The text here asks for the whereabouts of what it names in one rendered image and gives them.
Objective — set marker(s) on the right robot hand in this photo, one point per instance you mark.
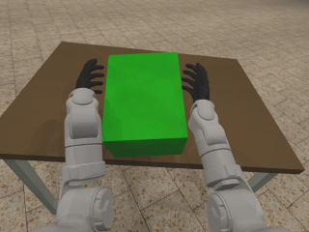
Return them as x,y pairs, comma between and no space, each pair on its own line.
201,88

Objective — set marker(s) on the right robot forearm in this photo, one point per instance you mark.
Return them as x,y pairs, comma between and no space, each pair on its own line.
220,169

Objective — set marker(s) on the robot right upper arm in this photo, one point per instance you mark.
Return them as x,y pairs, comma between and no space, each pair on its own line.
237,210

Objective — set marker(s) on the table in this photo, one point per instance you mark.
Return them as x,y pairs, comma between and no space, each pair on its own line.
33,126

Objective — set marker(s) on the left robot hand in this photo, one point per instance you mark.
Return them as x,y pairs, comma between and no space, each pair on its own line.
83,81

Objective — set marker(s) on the left robot forearm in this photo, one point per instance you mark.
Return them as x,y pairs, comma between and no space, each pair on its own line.
83,139

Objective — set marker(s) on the robot left upper arm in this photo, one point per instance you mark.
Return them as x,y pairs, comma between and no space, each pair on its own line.
83,210

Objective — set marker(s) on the carton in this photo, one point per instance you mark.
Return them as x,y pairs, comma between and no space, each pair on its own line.
143,112

